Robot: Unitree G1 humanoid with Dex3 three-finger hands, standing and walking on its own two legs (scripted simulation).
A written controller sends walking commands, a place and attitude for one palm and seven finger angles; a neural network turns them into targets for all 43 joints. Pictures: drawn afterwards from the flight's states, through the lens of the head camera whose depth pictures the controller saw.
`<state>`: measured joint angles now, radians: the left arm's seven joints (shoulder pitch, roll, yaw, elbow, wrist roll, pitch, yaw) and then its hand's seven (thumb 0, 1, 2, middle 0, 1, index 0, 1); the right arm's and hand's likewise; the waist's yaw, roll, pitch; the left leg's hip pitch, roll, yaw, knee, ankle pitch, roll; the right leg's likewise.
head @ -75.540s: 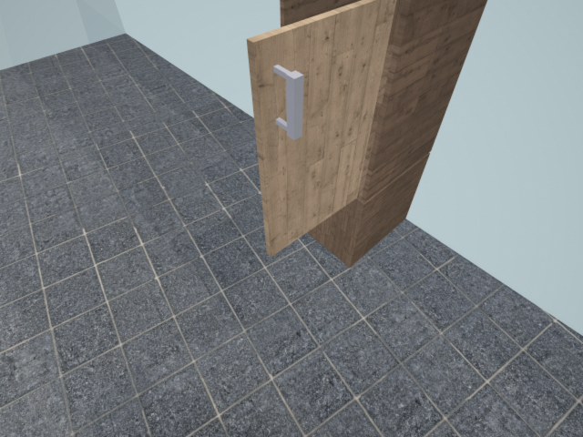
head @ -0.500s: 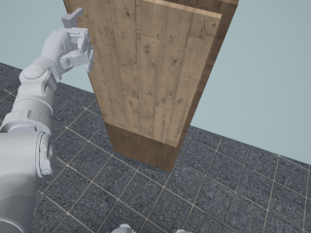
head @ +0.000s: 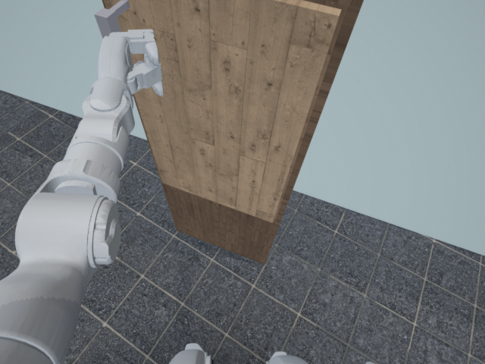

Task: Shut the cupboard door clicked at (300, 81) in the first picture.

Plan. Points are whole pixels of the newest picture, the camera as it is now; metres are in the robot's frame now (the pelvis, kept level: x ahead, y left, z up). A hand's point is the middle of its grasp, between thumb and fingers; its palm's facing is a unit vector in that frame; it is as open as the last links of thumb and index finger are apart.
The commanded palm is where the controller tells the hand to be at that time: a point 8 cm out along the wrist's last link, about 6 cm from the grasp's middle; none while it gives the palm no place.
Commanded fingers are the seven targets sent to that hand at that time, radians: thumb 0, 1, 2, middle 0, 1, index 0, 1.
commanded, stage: pull the fist back off the door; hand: left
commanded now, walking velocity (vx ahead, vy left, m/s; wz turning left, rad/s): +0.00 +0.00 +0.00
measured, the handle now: (124, 45) +0.60 +0.17 +0.17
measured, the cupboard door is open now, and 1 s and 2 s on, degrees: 0 0 0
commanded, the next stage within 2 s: draw the hand back to the body in 0.62 s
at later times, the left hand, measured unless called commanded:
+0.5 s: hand (149, 107) +0.46 +0.12 +0.16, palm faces -0.06 -1.00 -0.02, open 3.1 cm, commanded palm +0.43 +0.16 +0.17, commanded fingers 0.00 0.90 0.90 -1.30 -1.50 -1.30 -1.50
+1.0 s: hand (129, 126) +0.40 +0.14 +0.18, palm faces -0.05 -1.00 -0.02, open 3.1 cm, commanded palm +0.37 +0.19 +0.18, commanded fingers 0.00 0.90 0.90 -1.30 -1.50 -1.30 -1.50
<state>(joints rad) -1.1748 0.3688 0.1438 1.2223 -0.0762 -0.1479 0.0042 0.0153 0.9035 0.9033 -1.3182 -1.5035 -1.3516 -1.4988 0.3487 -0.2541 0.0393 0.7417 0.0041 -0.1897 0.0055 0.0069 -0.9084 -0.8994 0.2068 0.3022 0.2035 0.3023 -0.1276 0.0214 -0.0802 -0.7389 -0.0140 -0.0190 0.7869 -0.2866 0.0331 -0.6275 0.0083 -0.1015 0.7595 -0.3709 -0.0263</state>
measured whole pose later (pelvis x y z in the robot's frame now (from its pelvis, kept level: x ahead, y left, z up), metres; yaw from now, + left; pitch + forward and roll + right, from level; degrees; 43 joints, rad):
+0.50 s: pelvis +0.04 -0.03 +0.02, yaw -3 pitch +6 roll +0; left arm -0.52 0.31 0.24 0.61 -0.21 -0.10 -0.19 0.02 0.90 0.90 -1.29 -1.50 -1.30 -1.50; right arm 0.37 -0.30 -0.01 0.66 0.07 -0.06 -0.04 0.01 -0.91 -0.90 0.20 0.30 0.20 0.30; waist -0.04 0.05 -0.07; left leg -0.43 0.03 0.03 0.63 -0.31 0.00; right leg -0.34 0.06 -0.04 0.60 -0.37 -0.06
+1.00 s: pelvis +0.05 -0.02 +0.03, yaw -3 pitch +2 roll +0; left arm -0.30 0.26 0.21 0.32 -0.24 0.05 -0.20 0.02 0.90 0.90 -1.29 -1.50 -1.30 -1.50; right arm 0.25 -0.25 0.05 0.59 0.08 -0.01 -0.04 0.01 -0.91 -0.90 0.21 0.30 0.20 0.30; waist 0.01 0.05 -0.09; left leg -0.30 0.00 0.04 0.57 -0.29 0.01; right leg -0.23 0.03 -0.03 0.56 -0.37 -0.04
